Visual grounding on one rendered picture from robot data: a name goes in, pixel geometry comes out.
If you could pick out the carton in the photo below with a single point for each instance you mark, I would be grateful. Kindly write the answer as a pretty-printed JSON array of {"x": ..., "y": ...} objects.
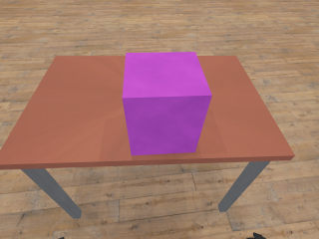
[{"x": 166, "y": 98}]

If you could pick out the table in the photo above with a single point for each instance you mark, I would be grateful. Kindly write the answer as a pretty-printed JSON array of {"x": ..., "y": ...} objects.
[{"x": 76, "y": 118}]

